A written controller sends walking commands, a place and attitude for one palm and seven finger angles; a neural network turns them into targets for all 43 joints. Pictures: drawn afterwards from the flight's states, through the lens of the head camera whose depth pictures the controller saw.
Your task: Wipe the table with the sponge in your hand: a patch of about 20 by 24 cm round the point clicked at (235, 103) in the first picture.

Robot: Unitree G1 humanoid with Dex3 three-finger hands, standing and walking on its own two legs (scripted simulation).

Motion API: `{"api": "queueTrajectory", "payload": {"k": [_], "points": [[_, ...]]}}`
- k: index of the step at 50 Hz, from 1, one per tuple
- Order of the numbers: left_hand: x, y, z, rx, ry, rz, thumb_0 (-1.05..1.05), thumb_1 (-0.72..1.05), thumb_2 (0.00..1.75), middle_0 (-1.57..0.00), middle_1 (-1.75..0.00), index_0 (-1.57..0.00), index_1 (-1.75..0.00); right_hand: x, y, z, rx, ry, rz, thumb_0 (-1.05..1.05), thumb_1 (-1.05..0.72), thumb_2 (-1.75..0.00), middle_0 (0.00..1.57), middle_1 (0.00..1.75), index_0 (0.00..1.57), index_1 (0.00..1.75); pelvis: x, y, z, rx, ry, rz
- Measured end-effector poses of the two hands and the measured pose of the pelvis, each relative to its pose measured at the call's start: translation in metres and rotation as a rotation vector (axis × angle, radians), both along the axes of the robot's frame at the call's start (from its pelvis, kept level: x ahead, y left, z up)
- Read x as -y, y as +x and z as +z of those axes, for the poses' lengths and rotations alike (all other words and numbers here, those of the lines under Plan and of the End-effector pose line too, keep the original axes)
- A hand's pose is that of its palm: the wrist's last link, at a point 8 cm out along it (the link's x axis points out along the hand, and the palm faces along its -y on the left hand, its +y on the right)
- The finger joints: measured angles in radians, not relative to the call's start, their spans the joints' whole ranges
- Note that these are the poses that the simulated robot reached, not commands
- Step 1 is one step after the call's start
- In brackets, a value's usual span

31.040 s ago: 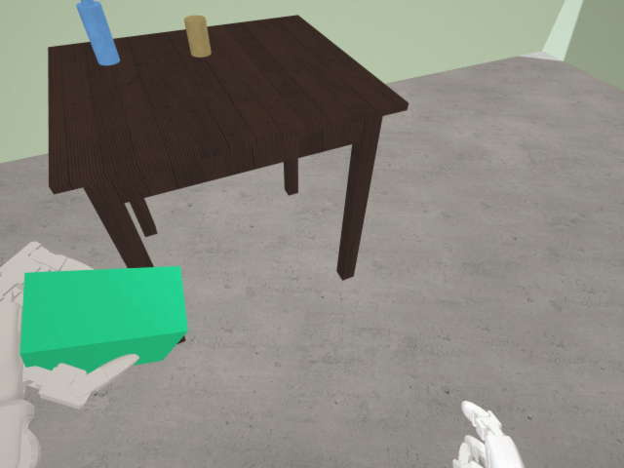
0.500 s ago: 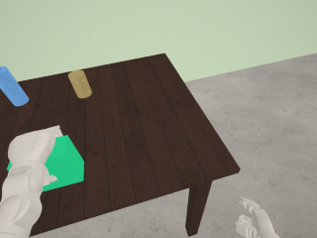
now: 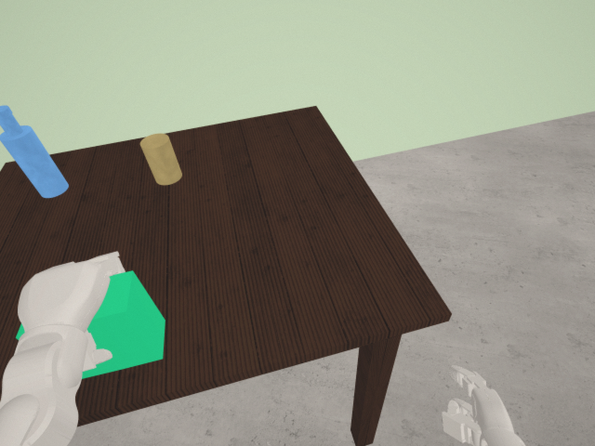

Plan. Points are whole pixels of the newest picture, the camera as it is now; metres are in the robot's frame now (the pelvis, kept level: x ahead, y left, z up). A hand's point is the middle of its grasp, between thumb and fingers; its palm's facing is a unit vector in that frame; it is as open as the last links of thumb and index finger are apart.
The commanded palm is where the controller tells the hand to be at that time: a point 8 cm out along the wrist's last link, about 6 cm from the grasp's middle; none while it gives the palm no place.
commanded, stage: lift the sponge slowly off the table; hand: left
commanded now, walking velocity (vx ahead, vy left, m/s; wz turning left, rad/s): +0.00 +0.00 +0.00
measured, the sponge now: (108, 335) +0.23 +0.30 +0.04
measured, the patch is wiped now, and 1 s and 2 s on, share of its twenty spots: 1.00 1.00 1.00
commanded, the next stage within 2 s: bring the sponge back beside the body in 1.90 s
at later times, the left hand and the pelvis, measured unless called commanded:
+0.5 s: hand (87, 317) +0.22 +0.30 +0.11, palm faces +0.01 -0.06 -1.00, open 10.4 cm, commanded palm +0.20 +0.29 +0.17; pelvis -0.01 -0.01 +0.00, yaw +1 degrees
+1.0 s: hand (78, 298) +0.22 +0.30 +0.14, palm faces +0.04 -0.04 -1.00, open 10.4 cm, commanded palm +0.20 +0.29 +0.21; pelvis -0.02 -0.01 +0.01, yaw +1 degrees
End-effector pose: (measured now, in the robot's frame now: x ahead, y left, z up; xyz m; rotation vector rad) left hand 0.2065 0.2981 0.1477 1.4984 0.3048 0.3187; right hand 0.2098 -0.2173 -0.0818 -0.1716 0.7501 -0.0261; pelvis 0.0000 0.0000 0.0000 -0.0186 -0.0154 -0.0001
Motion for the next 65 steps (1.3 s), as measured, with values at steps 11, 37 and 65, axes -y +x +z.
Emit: {"api": "queueTrajectory", "payload": {"k": [11,37,65], "points": [[0.003,-0.006,0.004,-0.009,-0.012,-0.022,-0.01,-0.50,1.04,-0.65,-1.34,-0.69,-1.34,-0.006,0.003,0.006,0.031,-0.002,0.023,0.02,-0.90,-0.90,0.20,0.30,0.20,0.30,0.001,-0.004,0.002,0.023,0.000,0.004],[0.008,-0.003,0.032,0.022,0.000,-0.023,-0.01,-0.52,1.04,-0.68,-1.32,-0.71,-1.32,-0.005,0.005,0.012,0.061,-0.002,0.050,0.02,-0.90,-0.90,0.20,0.30,0.20,0.30,0.009,-0.014,0.005,0.055,0.005,0.010],[0.019,0.001,0.067,0.072,0.017,-0.049,0.00,-0.52,1.04,-0.68,-1.31,-0.71,-1.31,-0.004,0.003,0.013,0.083,0.009,0.059,0.02,-0.90,-0.90,0.20,0.30,0.20,0.30,0.013,-0.022,0.005,0.059,0.010,0.010]]}}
